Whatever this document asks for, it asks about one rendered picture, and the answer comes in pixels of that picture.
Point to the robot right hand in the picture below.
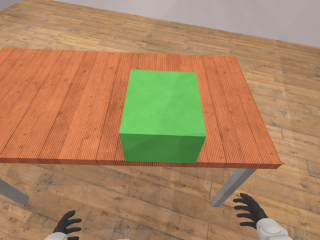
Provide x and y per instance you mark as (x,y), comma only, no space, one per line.
(256,212)

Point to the carton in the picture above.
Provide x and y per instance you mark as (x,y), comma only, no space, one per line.
(162,119)

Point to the right robot forearm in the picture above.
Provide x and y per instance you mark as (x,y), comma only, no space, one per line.
(269,229)

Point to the table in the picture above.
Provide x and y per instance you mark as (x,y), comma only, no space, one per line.
(65,107)

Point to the robot left hand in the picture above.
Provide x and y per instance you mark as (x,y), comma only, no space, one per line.
(64,222)

